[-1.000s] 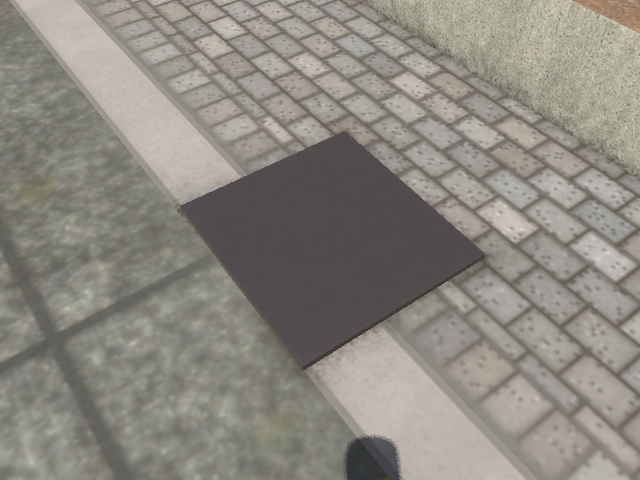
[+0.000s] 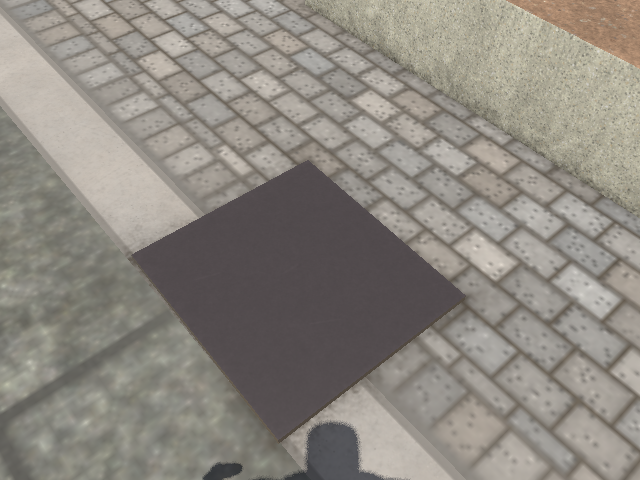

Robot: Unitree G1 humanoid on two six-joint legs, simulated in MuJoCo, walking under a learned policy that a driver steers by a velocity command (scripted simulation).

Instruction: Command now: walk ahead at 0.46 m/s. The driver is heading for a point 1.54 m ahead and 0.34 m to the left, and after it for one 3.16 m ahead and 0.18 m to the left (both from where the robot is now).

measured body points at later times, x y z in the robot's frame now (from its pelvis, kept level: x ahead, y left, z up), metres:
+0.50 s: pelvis +0.28 -0.02 +0.01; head +0.29 -0.01 +0.46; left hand +0.22 +0.23 -0.14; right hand +0.47 -0.24 -0.10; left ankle +0.41 +0.18 -0.66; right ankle +0.23 -0.12 -0.73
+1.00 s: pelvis +0.54 +0.11 +0.01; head +0.55 +0.14 +0.46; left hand +0.58 +0.42 -0.11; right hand +0.68 -0.11 -0.11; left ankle +0.48 +0.16 -0.74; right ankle +0.73 -0.02 -0.65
